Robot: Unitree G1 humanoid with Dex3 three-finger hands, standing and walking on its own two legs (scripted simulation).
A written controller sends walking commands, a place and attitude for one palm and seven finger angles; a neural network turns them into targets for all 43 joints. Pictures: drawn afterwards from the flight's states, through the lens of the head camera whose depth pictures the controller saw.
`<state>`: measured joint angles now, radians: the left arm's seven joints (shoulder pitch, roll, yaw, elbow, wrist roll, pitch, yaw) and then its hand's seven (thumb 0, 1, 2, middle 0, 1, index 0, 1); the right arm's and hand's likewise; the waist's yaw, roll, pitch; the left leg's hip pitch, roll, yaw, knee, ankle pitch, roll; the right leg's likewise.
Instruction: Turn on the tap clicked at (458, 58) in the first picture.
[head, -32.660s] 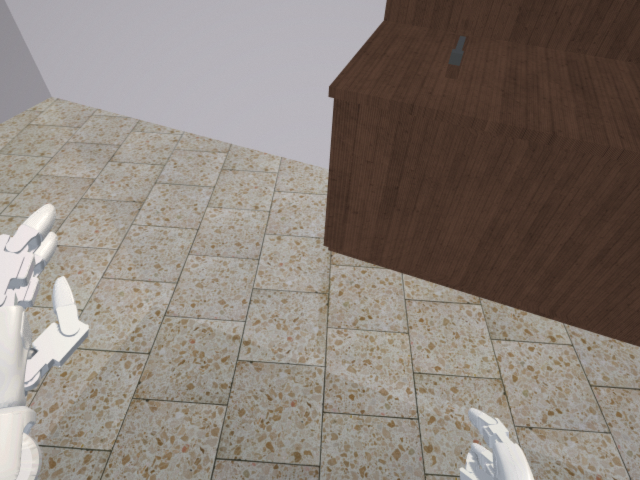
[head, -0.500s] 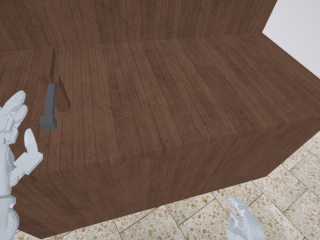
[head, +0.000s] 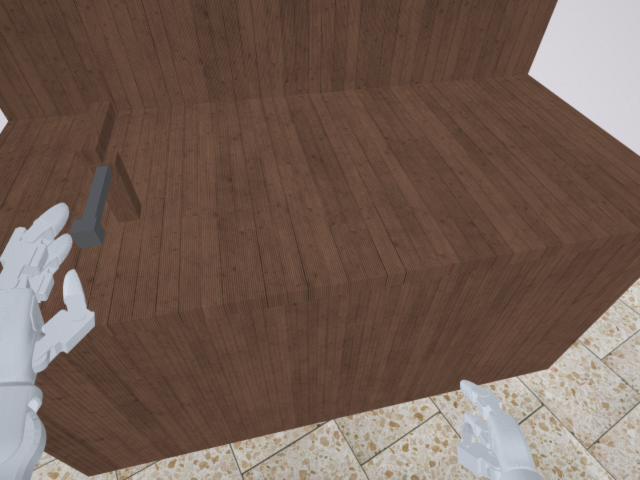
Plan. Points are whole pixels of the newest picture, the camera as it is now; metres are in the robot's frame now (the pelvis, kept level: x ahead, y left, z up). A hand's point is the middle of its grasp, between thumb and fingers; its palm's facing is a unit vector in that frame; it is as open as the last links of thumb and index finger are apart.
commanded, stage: turn the palm inward beside the body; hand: left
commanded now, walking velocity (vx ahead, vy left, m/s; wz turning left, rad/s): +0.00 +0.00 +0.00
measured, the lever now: (88, 232) +0.36 +0.35 +0.12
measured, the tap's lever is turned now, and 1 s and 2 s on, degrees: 0 0 0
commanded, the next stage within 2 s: reach beside the lever's end, fingers flat in 1.84 s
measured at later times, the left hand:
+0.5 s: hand (93, 288) +0.24 +0.25 +0.17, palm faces +0.48 -0.83 -0.29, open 7.4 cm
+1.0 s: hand (70, 328) +0.20 +0.25 +0.17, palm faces +0.49 -0.85 -0.17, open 7.4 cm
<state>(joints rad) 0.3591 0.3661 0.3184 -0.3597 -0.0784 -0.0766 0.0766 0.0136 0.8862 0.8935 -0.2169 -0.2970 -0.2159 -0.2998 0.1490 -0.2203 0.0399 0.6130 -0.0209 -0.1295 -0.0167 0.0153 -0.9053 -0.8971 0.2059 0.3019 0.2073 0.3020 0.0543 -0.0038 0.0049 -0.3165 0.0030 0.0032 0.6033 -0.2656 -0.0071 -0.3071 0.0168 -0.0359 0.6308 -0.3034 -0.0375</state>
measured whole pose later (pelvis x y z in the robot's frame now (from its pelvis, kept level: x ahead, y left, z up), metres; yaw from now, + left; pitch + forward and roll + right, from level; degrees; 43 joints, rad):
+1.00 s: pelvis +0.02 +0.00 +0.00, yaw +3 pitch -1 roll +0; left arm 0.44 0.26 0.29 -0.53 -0.21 0.12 0.12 0.01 0.89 0.89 -0.21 -0.30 -0.21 -0.30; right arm 0.18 -0.21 0.07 0.65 0.03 -0.25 -0.09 0.02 -0.90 -0.90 0.21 0.30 0.21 0.30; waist 0.10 0.05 -0.06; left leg -0.31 -0.01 -0.04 0.64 -0.31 0.00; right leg -0.26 0.00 -0.08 0.63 -0.34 -0.03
